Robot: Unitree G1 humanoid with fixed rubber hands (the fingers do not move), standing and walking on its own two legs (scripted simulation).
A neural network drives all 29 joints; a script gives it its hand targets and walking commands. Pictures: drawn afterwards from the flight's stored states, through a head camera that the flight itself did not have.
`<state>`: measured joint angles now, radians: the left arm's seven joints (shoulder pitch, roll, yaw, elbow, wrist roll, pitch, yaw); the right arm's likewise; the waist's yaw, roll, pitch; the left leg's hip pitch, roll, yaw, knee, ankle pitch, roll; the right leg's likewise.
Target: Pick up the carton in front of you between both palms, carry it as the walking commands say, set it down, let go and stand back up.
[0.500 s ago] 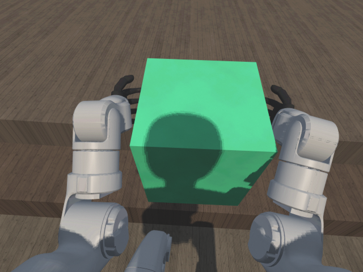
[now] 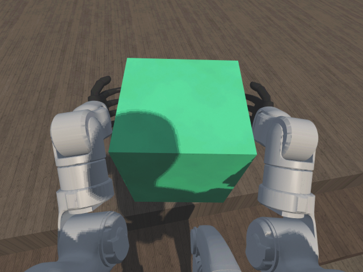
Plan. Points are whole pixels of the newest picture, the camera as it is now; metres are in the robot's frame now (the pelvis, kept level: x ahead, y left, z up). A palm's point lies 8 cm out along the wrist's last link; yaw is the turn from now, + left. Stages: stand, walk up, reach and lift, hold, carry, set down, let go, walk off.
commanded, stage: carry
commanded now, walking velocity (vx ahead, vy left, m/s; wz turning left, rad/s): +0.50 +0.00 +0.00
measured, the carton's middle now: (180, 138) +0.38 -0.02 +0.11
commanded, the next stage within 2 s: none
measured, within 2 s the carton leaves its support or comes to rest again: neither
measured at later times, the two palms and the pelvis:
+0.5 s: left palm out of the picture +0.68 +0.16 +0.36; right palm out of the picture +0.71 -0.13 +0.36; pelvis +0.32 -0.02 +0.17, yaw +1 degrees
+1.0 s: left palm out of the picture +1.02 +0.21 +0.51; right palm out of the picture +1.00 -0.09 +0.51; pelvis +0.64 +0.07 +0.33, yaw -1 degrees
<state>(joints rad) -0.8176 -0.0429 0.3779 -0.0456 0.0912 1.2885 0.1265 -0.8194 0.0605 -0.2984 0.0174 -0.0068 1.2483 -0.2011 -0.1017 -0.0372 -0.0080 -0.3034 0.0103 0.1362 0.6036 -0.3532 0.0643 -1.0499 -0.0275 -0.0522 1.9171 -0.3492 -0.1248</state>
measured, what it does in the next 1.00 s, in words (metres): climbs: right foot 0.17 m higher, then left foot 0.17 m higher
